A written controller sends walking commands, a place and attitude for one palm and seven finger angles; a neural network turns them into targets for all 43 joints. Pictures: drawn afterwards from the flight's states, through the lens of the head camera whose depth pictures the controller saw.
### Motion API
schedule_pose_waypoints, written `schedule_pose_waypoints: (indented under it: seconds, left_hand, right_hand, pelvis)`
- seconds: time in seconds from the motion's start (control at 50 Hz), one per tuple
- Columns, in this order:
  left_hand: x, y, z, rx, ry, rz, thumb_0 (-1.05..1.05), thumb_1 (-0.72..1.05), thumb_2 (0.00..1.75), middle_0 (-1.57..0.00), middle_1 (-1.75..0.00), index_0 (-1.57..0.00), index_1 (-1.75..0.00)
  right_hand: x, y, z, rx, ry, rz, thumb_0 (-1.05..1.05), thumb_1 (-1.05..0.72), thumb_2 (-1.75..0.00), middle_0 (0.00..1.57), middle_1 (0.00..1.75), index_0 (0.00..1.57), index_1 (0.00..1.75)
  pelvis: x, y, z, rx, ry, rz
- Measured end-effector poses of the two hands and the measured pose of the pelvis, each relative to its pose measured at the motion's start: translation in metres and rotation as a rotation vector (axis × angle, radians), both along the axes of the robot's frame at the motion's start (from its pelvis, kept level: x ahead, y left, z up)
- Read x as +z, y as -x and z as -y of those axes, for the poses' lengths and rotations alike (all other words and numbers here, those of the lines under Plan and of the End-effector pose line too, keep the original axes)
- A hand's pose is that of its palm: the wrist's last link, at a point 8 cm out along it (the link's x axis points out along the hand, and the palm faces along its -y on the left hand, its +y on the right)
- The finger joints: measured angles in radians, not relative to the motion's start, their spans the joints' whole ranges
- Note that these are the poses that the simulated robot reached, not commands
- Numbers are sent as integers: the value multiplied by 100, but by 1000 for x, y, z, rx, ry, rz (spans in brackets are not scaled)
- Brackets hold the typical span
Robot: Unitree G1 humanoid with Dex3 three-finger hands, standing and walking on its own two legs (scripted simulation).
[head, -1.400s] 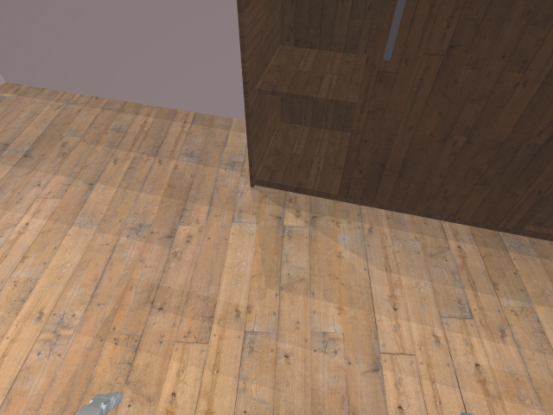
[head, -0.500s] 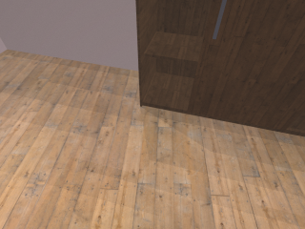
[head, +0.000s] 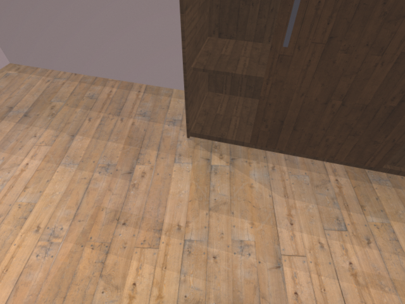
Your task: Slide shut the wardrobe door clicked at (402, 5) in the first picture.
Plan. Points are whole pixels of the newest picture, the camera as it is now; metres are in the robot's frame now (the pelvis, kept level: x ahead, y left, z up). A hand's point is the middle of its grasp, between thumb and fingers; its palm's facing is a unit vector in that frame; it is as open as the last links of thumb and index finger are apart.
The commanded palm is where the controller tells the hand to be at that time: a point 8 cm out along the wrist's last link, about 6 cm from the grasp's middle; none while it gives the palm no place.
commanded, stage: look at it before walking up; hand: right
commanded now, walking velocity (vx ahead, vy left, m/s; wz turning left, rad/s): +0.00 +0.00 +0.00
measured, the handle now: (292, 16) +1.17 -0.31 +0.10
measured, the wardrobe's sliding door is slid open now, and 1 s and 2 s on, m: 0.43 0.43 0.43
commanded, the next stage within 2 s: walk to a spot facing it in 0.34 s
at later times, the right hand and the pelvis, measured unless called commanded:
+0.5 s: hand out of the picture +0.08 -0.25 -0.16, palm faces -0.03 +0.94 -0.33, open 7.4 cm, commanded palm none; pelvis +0.01 +0.00 +0.00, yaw +0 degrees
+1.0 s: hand out of the picture +0.16 -0.23 -0.19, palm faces +0.01 +0.99 -0.12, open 7.4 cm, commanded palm none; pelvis +0.14 -0.05 +0.00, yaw -1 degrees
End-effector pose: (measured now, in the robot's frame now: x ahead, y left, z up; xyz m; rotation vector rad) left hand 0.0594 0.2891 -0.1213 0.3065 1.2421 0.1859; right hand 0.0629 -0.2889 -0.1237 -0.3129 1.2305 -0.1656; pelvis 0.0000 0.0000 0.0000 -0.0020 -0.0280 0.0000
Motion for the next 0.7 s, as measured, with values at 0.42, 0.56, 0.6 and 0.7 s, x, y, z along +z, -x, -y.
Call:
schedule_pose_waypoints:
  seconds: [0.42,0.56,0.6,0.7]
  left_hand:
    - [3,-26,5,-21,2,42,1,91,90,-20,-30,-21,-30]
    - [-3,-21,13,-16,16,13,1,91,90,-20,-30,-20,-30]
    - [-7,-15,21,-12,29,-15,1,91,90,-20,-30,-20,-30]
    - [-13,-5,50,-1,50,-95,1,91,90,-20,-30,-20,-30]
  right_hand:
    - [4,-12,6,-1,9,20,1,-90,-89,21,30,20,30]
    - [-4,-6,-2,-20,-10,-1,1,-90,-89,20,30,20,30]
    - [-11,1,-7,-36,-38,-19,1,-91,-89,20,30,20,30]
    - [-32,26,-15,-108,-123,-88,1,-90,-89,20,30,20,30]
  pelvis:
    - [1,-7,3,-3,0,-1]
    - [-2,-14,4,-4,-6,-5]
    - [-4,-21,6,-8,-12,-11]
    - [-8,-44,22,-36,-34,-20]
